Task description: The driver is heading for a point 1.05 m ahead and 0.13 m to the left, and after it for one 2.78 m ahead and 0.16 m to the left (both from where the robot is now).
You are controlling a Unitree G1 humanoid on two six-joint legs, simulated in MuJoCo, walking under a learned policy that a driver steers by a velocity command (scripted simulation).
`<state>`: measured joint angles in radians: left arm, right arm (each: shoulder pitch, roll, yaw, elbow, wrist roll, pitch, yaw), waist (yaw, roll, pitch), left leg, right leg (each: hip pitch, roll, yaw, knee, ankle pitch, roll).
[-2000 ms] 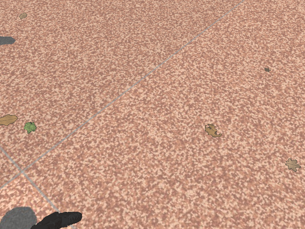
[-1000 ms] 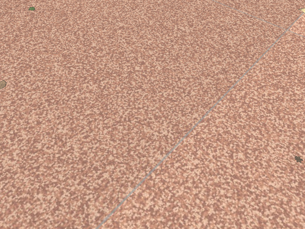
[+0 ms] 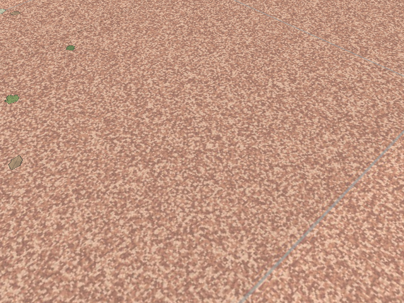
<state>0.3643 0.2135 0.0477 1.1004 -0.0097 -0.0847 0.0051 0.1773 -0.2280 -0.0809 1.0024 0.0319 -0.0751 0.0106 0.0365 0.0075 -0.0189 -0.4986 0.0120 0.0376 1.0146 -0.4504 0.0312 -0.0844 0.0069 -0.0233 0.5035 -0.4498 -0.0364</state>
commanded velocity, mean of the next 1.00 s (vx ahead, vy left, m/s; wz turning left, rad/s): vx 0.48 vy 0.00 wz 0.00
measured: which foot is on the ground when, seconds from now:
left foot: up 0.00-0.26, down 0.28-0.86, up 0.88-1.00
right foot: down 0.00-0.30, up 0.32-0.82, down 0.84-1.00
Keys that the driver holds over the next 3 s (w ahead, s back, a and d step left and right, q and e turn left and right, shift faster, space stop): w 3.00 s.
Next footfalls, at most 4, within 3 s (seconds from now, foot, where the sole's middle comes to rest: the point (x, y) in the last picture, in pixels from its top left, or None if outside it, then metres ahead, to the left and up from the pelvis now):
0.28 left None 0.30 0.14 -0.77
0.84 right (260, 287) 0.57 -0.12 -0.77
1.40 left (193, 202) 0.90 0.12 -0.77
1.94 right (250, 144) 1.21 -0.12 -0.77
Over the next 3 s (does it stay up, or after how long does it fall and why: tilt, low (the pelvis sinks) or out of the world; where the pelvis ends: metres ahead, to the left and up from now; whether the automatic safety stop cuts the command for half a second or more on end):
stays up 1.62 0.02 0.01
